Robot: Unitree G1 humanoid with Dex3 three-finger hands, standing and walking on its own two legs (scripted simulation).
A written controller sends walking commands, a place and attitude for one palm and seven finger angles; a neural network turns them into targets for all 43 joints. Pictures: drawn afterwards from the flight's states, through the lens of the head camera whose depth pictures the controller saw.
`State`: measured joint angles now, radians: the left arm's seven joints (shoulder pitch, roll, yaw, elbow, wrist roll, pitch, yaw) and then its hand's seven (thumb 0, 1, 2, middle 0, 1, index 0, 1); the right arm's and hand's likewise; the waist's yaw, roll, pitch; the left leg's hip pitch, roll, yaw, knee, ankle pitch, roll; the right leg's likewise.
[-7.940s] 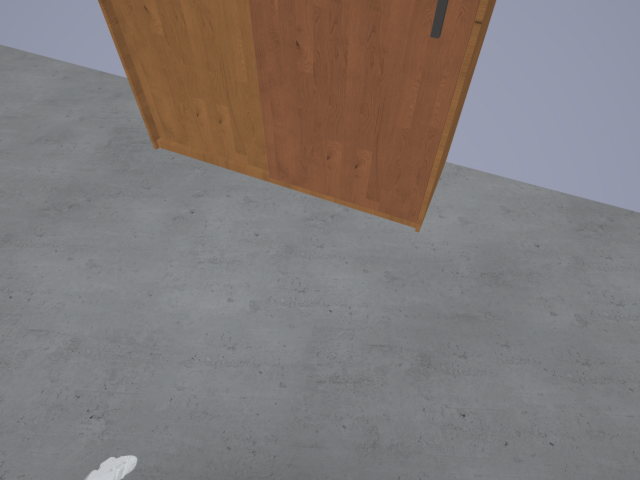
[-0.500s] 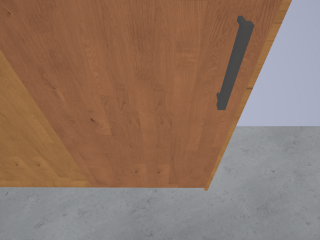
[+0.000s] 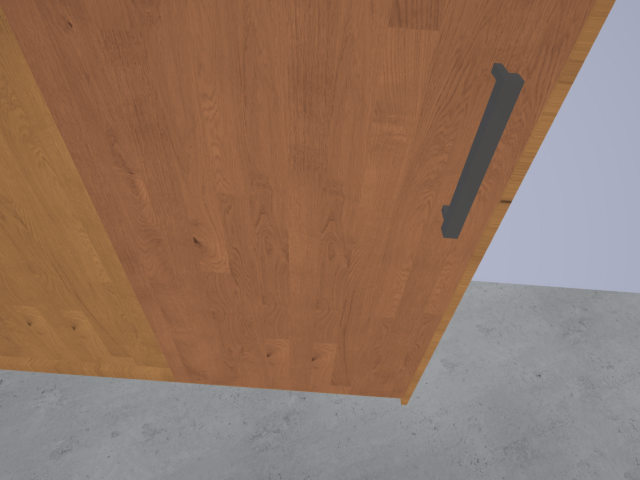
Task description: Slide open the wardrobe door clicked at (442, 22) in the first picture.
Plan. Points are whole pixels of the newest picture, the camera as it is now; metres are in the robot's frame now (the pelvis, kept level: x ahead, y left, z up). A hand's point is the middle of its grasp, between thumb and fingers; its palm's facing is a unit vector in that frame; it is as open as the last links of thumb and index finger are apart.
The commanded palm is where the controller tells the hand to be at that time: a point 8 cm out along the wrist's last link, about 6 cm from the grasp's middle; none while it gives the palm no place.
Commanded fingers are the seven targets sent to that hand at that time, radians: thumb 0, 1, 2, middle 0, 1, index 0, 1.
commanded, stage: look again from close up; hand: right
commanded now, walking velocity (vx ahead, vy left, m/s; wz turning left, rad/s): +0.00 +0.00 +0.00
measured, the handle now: (471, 159) +0.52 -0.18 +0.18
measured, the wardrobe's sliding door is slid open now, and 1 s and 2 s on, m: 0.00 0.00 0.00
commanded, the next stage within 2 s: raise the hand with hooked fingers in 1.80 s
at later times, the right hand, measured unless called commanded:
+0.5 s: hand out of the picture -0.01 -0.18 -0.17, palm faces +0.04 +0.97 -0.23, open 7.4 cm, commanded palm none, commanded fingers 0.00 -0.90 -0.90 0.20 0.30 0.20 0.30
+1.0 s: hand out of the picture -0.02 -0.16 -0.17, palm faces +0.06 +0.98 -0.19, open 7.4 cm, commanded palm none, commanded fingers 0.00 -0.90 -0.90 0.20 0.30 0.20 0.30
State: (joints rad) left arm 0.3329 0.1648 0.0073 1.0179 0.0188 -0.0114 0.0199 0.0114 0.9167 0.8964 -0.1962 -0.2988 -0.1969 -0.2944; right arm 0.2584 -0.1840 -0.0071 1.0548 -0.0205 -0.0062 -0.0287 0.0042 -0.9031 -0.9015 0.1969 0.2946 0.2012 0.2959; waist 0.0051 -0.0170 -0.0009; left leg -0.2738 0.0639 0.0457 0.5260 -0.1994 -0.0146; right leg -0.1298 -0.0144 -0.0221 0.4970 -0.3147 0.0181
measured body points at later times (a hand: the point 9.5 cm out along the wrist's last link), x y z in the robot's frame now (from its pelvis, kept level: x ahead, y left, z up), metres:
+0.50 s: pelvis -0.02 +0.02 +0.00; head -0.02 +0.02 +0.45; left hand -0.03 +0.25 -0.16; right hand -0.01 -0.23 -0.15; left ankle +0.05 +0.13 -0.73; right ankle -0.03 -0.13 -0.73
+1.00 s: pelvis -0.01 +0.01 +0.00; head -0.01 +0.01 +0.45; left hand -0.03 +0.22 -0.16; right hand -0.02 -0.21 -0.16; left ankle +0.05 +0.13 -0.73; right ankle -0.03 -0.13 -0.73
